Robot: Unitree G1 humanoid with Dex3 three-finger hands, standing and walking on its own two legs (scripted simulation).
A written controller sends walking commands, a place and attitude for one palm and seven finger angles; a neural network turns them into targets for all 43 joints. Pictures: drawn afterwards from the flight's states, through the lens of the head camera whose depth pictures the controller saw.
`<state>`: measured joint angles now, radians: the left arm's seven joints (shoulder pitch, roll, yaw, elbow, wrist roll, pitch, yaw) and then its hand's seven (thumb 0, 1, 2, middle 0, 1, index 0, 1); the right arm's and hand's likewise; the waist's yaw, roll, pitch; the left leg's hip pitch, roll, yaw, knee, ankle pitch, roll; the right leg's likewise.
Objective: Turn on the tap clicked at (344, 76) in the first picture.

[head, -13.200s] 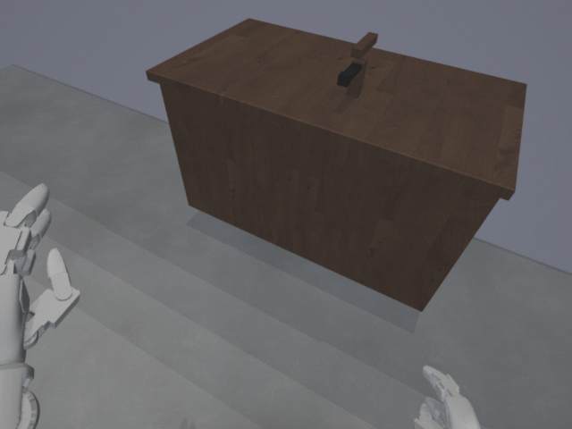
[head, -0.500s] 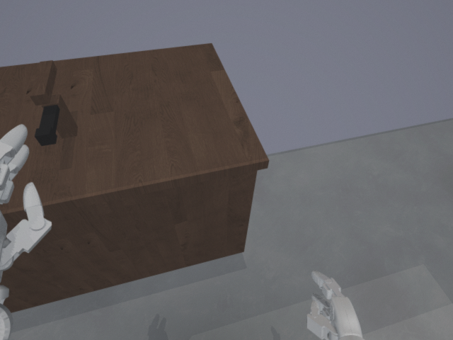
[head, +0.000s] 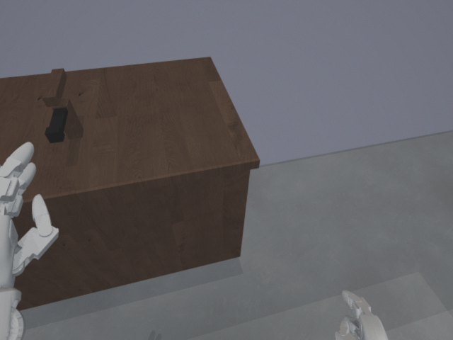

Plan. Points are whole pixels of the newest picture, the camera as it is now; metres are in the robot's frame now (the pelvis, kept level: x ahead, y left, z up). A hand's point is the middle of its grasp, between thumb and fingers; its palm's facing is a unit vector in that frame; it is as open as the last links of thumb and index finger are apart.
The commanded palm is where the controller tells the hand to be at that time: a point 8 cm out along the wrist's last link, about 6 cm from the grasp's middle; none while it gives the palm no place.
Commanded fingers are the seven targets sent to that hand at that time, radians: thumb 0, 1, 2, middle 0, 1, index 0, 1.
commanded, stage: come to a stop and stand still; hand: left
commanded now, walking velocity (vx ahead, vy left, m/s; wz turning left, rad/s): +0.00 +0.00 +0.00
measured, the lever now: (55, 134) +0.51 +0.44 +0.06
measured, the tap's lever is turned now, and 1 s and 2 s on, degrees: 0 0 0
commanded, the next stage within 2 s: look again from close up in 0.14 s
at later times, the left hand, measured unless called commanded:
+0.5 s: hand (40, 223) +0.22 +0.27 +0.16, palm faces +0.31 -0.87 -0.38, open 7.4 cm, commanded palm +0.17 +0.32 +0.18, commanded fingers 0.00 0.90 0.90 -0.20 -0.30 -0.20 -0.30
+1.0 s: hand (43, 182) +0.29 +0.30 +0.17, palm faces +0.37 -0.86 -0.35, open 7.4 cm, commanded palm +0.23 +0.33 +0.18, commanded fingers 0.00 0.90 0.90 -0.20 -0.30 -0.20 -0.30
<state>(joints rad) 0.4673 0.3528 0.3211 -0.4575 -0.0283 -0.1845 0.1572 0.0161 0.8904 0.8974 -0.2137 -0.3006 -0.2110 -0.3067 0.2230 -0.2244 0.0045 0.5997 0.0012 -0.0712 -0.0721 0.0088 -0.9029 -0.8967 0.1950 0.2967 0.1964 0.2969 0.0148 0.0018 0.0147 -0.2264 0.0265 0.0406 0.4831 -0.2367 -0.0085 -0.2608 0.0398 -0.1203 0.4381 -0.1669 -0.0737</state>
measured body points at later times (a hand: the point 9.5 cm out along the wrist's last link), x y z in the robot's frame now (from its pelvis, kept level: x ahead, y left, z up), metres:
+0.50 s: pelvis +0.00 +0.04 +0.00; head +0.01 +0.05 +0.45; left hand +0.20 +0.32 +0.18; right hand +0.14 -0.20 -0.08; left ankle +0.01 +0.12 -0.74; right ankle +0.05 -0.06 -0.74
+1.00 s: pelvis +0.06 +0.06 -0.01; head +0.07 +0.08 +0.44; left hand +0.26 +0.34 +0.18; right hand +0.25 -0.16 -0.07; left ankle +0.01 +0.12 -0.74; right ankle +0.05 -0.06 -0.74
